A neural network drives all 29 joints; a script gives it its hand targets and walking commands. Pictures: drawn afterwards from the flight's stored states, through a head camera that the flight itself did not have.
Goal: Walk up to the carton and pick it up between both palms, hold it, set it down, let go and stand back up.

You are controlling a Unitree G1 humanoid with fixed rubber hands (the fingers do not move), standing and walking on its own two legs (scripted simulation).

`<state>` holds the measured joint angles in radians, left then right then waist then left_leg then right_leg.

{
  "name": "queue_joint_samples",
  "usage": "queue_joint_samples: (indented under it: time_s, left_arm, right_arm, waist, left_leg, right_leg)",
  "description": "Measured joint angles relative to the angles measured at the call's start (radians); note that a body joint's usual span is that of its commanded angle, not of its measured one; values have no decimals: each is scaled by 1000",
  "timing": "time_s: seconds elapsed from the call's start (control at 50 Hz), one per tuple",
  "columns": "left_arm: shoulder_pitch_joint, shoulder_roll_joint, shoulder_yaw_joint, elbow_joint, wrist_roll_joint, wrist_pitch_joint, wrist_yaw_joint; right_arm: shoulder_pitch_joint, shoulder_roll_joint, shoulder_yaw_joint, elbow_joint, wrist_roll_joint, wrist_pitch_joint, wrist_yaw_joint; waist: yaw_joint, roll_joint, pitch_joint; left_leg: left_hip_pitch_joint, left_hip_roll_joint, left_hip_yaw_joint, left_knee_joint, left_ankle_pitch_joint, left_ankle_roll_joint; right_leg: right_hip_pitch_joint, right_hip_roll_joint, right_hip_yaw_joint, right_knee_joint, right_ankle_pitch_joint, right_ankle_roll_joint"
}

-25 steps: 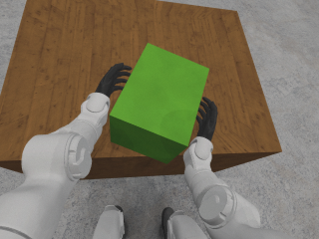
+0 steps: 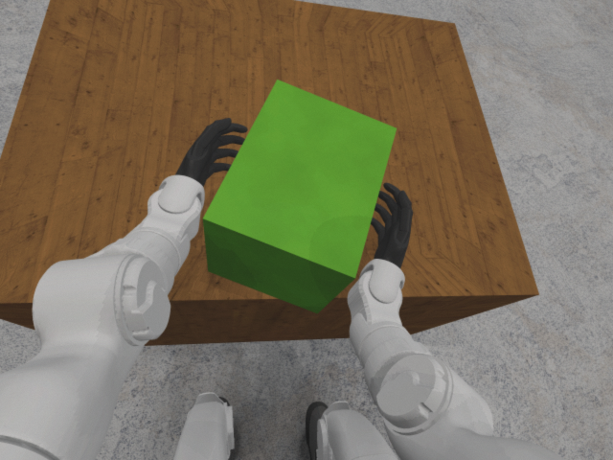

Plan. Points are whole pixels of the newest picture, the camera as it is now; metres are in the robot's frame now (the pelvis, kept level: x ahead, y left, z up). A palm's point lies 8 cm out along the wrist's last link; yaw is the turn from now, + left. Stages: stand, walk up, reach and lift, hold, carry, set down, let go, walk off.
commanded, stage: set down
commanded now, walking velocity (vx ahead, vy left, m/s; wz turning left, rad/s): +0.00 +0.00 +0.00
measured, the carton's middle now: (298, 202) +0.46 -0.03 -0.06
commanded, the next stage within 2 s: none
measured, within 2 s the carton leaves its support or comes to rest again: neither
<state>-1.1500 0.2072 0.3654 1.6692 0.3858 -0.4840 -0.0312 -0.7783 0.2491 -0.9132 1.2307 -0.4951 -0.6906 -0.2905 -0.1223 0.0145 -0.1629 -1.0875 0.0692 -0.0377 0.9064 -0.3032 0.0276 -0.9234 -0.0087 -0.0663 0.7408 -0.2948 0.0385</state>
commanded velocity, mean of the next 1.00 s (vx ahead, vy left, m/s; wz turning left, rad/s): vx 0.00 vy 0.00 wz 0.00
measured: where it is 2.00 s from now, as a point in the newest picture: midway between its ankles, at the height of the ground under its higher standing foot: (270, 458)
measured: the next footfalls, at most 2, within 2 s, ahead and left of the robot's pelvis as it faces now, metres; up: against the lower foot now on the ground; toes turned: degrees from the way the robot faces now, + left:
none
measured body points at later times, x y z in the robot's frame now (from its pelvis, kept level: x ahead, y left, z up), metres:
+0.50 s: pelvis -0.01 +0.00 -0.01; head +0.14 +0.06 +0.41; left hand +0.48 +0.12 -0.01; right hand +0.38 -0.14 -0.02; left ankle +0.05 +0.09 -0.68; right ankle +0.02 -0.18 -0.68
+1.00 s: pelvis -0.01 +0.00 -0.02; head +0.13 +0.07 +0.40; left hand +0.49 +0.12 -0.02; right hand +0.38 -0.15 -0.03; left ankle +0.05 +0.09 -0.68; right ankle +0.02 -0.18 -0.68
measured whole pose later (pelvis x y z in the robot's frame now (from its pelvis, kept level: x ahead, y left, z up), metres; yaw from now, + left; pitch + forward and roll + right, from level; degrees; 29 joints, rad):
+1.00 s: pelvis -0.01 +0.00 -0.02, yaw +1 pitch +26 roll -7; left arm -1.14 0.22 0.48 1.58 0.50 -0.37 -0.06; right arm -0.83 0.23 -0.94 1.28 -0.53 -0.67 -0.27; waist -0.16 0.01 -0.15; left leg -1.14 0.05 -0.04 1.05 -0.37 0.04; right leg -0.98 -0.03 -0.06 0.92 -0.38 0.06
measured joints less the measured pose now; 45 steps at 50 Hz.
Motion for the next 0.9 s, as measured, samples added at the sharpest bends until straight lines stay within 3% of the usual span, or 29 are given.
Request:
queue_joint_samples:
  time_s: [0.2,0.9]
  left_arm:
    - [15,11,61,-27,49,22,-16]
    - [0,12,133,-70,116,87,-34]
  right_arm:
    - [-13,-5,26,30,34,-2,-3]
    - [-31,9,-51,-10,-56,26,21]
  waist:
    - [-13,18,-5]
    - [-29,2,2]
  left_leg:
    - [-16,-2,-11,34,-13,-1]
    - [-55,-12,-2,144,-65,9]
  right_leg:
    - [-15,-2,-9,41,-20,3]
    - [-63,-14,6,173,-84,13]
